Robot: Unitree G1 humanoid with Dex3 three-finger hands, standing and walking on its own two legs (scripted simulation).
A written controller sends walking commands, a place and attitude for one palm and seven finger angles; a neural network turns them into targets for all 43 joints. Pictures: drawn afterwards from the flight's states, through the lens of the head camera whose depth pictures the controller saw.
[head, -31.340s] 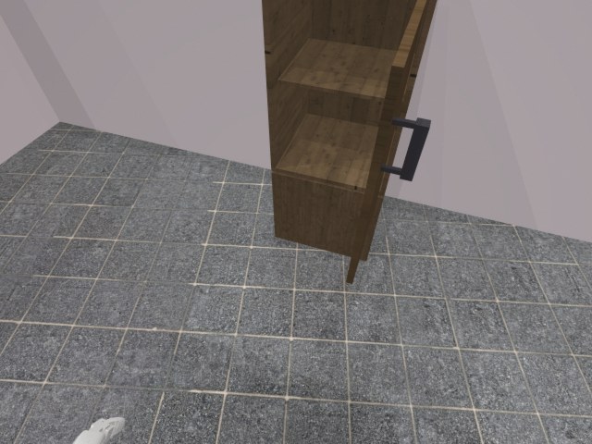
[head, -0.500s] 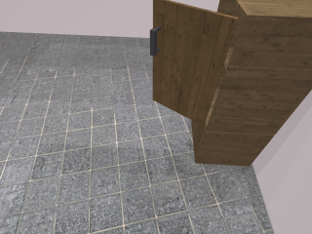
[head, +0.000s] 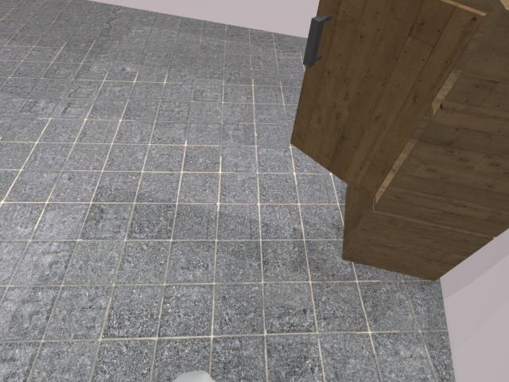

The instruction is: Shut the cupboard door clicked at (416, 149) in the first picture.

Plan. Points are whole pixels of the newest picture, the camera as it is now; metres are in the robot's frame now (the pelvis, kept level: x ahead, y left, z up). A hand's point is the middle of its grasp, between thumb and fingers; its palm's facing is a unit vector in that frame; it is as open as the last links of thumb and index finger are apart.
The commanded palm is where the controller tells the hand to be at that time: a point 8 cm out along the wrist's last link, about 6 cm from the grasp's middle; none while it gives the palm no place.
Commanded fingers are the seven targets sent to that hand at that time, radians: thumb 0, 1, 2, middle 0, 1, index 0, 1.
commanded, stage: walk to a spot facing it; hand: left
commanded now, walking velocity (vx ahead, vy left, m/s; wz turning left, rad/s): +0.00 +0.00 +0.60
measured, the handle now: (318, 40) +0.91 -0.13 +0.07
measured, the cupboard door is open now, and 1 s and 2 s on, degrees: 57 57 57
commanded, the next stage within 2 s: turn to face it in 1.68 s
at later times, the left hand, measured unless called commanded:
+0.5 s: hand out of the picture +0.01 +0.20 -0.14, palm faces +0.28 -0.91 -0.32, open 7.4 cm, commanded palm none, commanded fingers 0.00 0.90 0.90 -0.20 -0.30 -0.20 -0.30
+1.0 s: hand out of the picture -0.08 +0.23 -0.15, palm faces +0.59 -0.76 -0.26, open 7.4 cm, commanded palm none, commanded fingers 0.00 0.90 0.90 -0.20 -0.30 -0.20 -0.30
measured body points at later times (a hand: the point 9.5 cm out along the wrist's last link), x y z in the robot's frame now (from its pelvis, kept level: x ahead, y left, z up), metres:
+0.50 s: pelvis -0.03 -0.03 +0.01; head +0.02 -0.04 +0.45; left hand -0.01 +0.25 -0.12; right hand +0.10 -0.27 -0.15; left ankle -0.02 +0.10 -0.67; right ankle -0.01 -0.14 -0.73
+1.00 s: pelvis +0.01 +0.01 +0.01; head +0.04 +0.03 +0.46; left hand -0.11 +0.27 -0.13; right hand +0.20 -0.16 -0.13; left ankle -0.09 +0.10 -0.73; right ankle +0.12 -0.08 -0.67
